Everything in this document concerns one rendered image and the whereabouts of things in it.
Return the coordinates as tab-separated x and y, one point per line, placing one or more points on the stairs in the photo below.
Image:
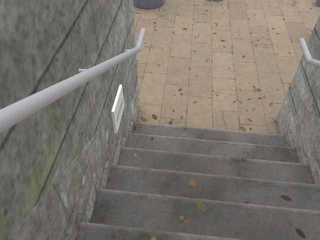
176	182

